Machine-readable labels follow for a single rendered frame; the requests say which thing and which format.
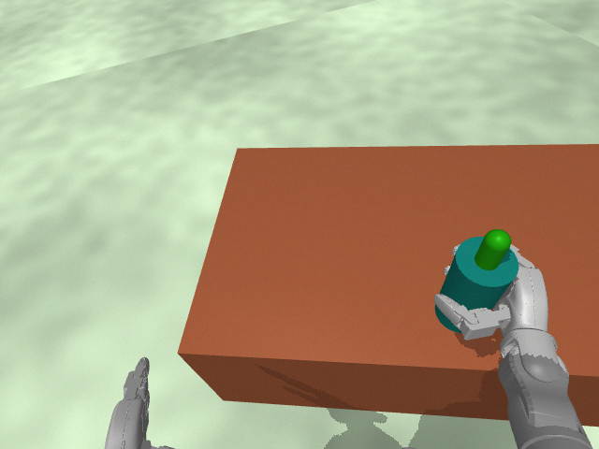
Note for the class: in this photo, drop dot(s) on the left robot hand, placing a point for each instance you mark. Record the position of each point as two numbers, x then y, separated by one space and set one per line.
130 418

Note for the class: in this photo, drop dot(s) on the right robot hand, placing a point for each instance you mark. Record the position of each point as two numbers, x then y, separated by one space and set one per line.
524 304

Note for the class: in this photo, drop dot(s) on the bottle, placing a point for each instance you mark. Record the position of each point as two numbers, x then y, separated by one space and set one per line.
481 271

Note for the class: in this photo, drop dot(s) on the right robot arm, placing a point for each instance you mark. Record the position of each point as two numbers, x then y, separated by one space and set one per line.
535 380

